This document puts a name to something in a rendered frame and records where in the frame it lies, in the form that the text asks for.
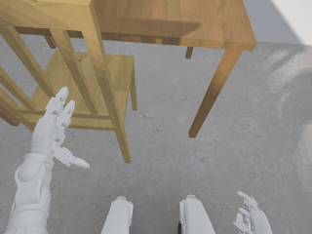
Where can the left robot forearm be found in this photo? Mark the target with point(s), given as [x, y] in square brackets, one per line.
[31, 206]

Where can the chair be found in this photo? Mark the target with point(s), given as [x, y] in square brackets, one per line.
[99, 83]

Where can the robot left hand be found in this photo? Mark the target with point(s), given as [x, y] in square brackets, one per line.
[51, 126]

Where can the table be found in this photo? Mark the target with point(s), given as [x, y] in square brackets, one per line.
[215, 24]

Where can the robot thigh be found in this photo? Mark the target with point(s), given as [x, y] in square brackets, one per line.
[194, 217]
[119, 218]

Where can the robot left thigh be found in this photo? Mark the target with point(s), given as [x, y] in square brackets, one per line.
[119, 218]

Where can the robot right thigh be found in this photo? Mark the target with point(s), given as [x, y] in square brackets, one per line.
[194, 217]

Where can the robot right hand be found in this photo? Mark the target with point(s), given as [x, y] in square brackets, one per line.
[256, 220]

